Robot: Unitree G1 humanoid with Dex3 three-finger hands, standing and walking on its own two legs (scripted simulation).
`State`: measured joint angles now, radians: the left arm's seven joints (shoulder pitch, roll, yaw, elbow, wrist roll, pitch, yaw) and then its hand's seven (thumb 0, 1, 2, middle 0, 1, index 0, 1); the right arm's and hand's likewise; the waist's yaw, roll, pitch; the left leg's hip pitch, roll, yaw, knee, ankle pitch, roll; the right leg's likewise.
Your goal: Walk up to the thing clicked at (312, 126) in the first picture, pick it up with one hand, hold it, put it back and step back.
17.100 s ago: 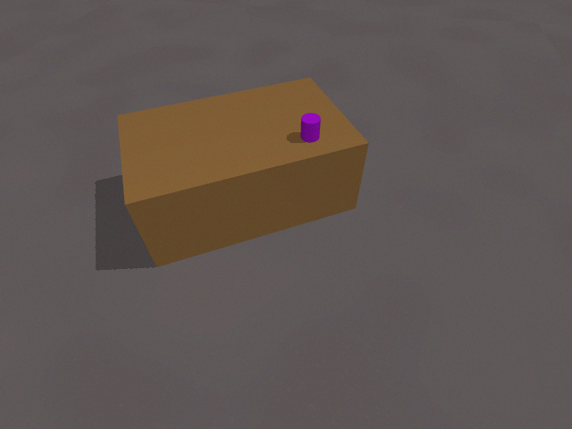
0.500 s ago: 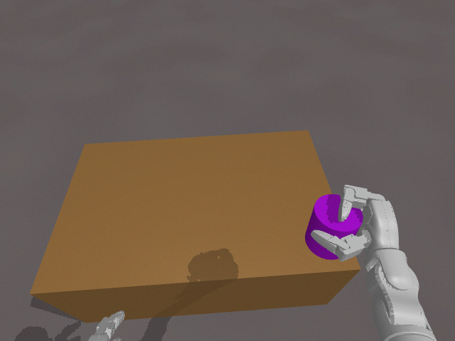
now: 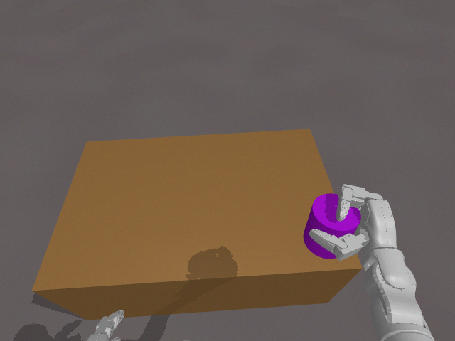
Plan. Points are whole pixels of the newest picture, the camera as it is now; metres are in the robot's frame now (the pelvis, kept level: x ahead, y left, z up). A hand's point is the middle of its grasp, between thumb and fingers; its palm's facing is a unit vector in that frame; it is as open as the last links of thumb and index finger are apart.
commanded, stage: hold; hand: right
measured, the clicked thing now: (329, 226) +0.32 -0.16 +0.02
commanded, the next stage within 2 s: crouch in 0.68 s
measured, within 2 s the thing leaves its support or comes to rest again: neither
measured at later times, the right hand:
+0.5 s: hand (337, 217) +0.32 -0.17 +0.05, palm faces +0.05 +1.00 +0.01, open 6.6 cm
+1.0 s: hand (335, 216) +0.33 -0.17 +0.04, palm faces +0.06 +1.00 +0.02, open 6.7 cm
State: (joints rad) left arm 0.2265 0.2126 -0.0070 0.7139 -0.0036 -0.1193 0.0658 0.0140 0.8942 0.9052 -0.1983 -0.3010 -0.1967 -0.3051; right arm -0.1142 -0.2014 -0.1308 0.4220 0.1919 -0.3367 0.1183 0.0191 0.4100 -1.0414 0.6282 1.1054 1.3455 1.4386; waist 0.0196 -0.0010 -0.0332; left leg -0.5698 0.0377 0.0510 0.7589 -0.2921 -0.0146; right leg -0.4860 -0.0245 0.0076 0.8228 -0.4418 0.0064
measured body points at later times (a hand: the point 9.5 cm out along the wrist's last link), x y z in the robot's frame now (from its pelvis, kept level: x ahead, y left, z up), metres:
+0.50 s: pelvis +0.00 +0.00 +0.00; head +0.04 -0.01 +0.45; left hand +0.13 +0.24 -0.10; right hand +0.32 -0.22 +0.05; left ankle +0.05 +0.13 -0.71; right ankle -0.01 -0.12 -0.71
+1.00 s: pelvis +0.00 +0.00 +0.00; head +0.05 -0.02 +0.44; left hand +0.13 +0.24 -0.11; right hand +0.32 -0.23 +0.04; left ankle +0.05 +0.13 -0.71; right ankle -0.01 -0.12 -0.71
